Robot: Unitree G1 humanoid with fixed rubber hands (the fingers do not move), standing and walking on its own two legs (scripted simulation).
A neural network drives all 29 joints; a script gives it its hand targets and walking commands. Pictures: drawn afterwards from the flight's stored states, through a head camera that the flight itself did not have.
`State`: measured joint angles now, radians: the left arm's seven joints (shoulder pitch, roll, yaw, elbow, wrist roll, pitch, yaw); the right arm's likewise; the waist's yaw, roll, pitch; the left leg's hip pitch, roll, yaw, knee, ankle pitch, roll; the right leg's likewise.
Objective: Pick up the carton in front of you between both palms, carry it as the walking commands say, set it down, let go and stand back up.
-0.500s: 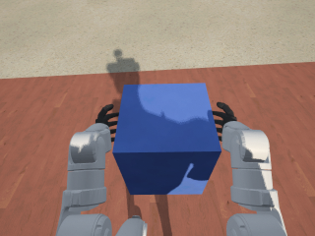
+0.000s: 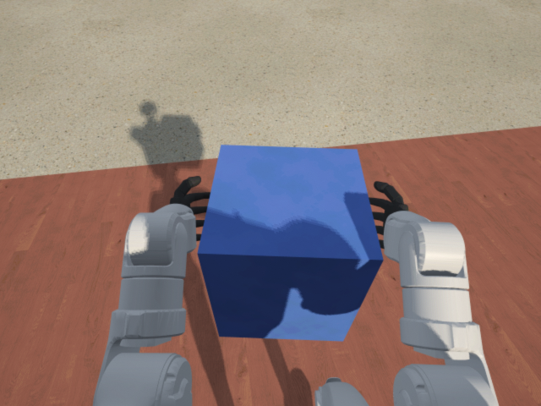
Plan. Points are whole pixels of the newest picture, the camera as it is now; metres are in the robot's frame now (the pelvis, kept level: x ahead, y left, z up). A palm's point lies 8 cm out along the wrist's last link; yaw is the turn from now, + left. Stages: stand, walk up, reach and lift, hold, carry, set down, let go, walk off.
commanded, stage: carry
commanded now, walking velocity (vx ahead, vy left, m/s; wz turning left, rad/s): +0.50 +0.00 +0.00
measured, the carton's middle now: (284, 247) +0.36 -0.02 +0.01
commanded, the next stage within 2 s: none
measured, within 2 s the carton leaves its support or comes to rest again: neither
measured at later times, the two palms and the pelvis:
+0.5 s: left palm (208, 130) +0.64 +0.13 +0.03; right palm (348, 122) +0.66 -0.17 +0.03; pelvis +0.30 -0.05 -0.05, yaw +2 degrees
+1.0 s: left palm (214, 66) +0.96 +0.14 +0.00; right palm (323, 68) +0.94 -0.16 +0.00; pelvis +0.60 +0.00 -0.10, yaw +0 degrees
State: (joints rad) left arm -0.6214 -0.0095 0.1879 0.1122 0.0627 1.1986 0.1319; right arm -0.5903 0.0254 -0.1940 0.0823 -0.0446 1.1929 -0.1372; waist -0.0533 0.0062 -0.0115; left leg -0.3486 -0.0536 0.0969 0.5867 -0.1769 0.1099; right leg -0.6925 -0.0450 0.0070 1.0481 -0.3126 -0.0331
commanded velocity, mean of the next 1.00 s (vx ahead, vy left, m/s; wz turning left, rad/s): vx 0.50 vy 0.00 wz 0.00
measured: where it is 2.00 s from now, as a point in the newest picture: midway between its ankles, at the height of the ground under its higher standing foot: (268, 212)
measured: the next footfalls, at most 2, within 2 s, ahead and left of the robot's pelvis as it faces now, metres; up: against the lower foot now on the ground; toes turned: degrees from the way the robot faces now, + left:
right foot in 0.26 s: +0.34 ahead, -0.09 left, -0.05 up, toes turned -1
left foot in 0.78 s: +0.64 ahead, +0.04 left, -0.09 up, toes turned +2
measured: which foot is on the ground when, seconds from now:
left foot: down 0.00-0.26, up 0.28-0.76, down 0.78-1.00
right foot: up 0.00-0.24, down 0.26-0.76, up 0.78-1.00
